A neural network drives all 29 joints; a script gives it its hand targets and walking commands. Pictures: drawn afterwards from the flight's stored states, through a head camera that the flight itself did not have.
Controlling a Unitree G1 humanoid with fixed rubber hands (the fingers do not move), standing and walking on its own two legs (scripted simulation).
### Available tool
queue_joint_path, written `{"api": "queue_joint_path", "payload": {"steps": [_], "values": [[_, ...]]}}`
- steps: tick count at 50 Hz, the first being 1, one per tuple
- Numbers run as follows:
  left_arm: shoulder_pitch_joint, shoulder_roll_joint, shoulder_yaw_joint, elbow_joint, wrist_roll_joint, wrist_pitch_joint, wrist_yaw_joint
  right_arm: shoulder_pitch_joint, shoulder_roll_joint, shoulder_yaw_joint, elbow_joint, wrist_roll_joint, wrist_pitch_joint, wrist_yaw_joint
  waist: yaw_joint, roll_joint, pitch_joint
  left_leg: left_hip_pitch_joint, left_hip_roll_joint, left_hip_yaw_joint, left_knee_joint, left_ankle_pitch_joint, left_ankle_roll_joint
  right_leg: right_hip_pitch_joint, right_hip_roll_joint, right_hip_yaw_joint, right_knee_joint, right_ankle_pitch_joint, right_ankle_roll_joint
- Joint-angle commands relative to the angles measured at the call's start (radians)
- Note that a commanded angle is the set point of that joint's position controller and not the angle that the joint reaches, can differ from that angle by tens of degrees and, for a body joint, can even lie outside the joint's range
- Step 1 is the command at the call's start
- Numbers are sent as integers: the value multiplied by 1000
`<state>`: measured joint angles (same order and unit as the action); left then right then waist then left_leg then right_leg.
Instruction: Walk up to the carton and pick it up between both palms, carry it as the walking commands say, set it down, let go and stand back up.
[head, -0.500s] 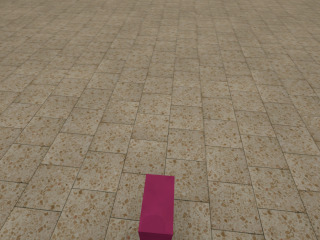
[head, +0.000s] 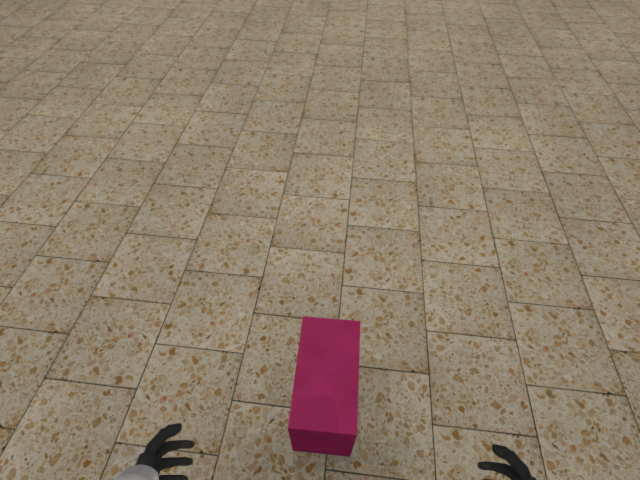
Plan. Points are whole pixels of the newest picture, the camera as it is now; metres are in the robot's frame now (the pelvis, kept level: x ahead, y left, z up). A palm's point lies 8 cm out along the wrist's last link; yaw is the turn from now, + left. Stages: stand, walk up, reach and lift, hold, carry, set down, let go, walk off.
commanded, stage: reach and lift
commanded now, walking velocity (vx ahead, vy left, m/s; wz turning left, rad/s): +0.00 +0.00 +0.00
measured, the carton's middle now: (326, 386) +0.47 -0.01 -0.63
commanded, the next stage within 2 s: none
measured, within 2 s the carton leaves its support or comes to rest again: neither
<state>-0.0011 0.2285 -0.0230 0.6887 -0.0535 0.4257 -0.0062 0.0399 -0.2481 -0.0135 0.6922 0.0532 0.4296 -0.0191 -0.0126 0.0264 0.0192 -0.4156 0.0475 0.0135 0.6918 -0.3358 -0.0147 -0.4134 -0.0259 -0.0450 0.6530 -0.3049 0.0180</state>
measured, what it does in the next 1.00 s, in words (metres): lowers itself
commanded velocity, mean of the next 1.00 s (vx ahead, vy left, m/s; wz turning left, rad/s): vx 0.00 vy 0.00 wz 0.00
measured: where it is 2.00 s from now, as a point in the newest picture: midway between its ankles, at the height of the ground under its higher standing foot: outside the picture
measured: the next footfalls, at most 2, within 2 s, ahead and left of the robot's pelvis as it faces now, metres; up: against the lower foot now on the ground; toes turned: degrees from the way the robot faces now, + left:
none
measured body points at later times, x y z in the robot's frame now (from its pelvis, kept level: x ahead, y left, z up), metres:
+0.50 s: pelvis -0.03 +0.01 -0.05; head +0.09 +0.02 +0.39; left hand +0.20 +0.21 -0.16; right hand +0.19 -0.22 -0.16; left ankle +0.01 +0.13 -0.72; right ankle +0.02 -0.13 -0.72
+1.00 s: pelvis -0.07 -0.01 -0.08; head +0.15 +0.00 +0.32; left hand +0.34 +0.18 -0.18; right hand +0.33 -0.20 -0.18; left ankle +0.01 +0.13 -0.72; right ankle +0.02 -0.13 -0.72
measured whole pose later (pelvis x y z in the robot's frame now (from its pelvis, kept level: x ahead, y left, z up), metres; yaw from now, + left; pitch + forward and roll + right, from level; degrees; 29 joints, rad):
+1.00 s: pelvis -0.07 -0.01 -0.08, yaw +1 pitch +27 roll +0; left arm -0.75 0.16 0.18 0.79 0.04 0.34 0.05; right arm -0.71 -0.10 -0.25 0.76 -0.04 0.33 -0.09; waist -0.03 0.01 0.01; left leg -1.21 0.01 -0.04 1.07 -0.34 -0.03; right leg -1.22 -0.01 0.00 1.05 -0.31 0.02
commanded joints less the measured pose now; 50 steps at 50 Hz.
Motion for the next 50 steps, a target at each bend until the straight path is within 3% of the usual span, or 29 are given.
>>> {"api": "queue_joint_path", "payload": {"steps": [1, 3, 5, 9, 13, 16, 22, 30, 39, 50], "values": [[123, 70, 21, -80, 25, 245, -4, 163, -43, -20, -83, -10, 244, 18, 7, -38, -45, -77, -65, 10, -121, 97, 54, 57, 51, 24, -120, 122, -42], [159, 20, 18, -154, 39, 260, -16, 172, -6, -34, -142, -36, 250, 31, 3, -32, -162, -25, -80, -15, -106, 305, 55, 98, 70, 29, -102, 320, -43], [139, 2, 35, -213, 45, 228, -26, 125, 9, -60, -202, -63, 218, 42, 15, -28, -222, -24, -79, -20, -94, 385, 46, 113, 65, 49, -80, 422, -39], [57, -2, 83, -320, 98, 122, -30, 40, 23, -111, -291, -130, 116, 58, 4, -7, -301, -114, -75, -25, 1, 419, 22, 1, 67, 47, 29, 444, -38], [20, -15, 75, -364, 107, 26, -16, 19, 15, -144, -336, -132, 18, 62, -15, 11, -440, -119, -82, -37, 110, 497, -1, -128, 77, 18, 128, 452, -38], [21, -36, 75, -355, 96, 4, -6, 11, 15, -139, -328, -111, -6, 62, -18, 11, -474, -141, -84, -33, 145, 436, -13, -188, 81, 3, 165, 380, -34], [-89, -60, 78, -359, 88, 37, 14, -102, 15, -125, -320, -79, 17, 59, -17, 13, -404, -254, -76, -16, 150, 127, -18, -281, 74, -8, 196, 108, -29], [-408, -21, 120, -283, 85, 68, 24, -398, 9, -150, -287, -68, 44, 41, -24, 4, -348, -353, -66, -16, 167, -131, -7, -347, 60, -10, 213, -100, -24], [-733, 4, 162, -93, 68, 42, 41, -729, 25, -187, -133, -68, 19, -15, -13, -14, -475, -416, -84, 1, 199, -106, -2, -375, 69, -17, 238, -92, -5], [-987, 14, 227, 15, 101, -149, 70, -958, 64, -263, -18, -96, -163, -88, -38, 6, -730, -505, -117, 26, 254, 39, -26, -458, 93, -18, 295, 52, 15]]}}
